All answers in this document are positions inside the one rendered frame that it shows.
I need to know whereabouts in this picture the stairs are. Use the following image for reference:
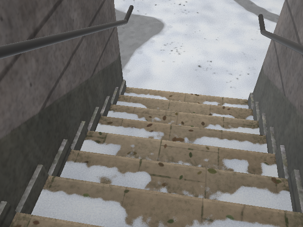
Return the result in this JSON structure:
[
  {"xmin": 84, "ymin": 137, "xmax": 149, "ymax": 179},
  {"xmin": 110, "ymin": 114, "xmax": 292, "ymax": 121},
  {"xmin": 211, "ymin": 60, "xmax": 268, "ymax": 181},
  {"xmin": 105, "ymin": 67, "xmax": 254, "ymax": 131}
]
[{"xmin": 9, "ymin": 87, "xmax": 303, "ymax": 227}]

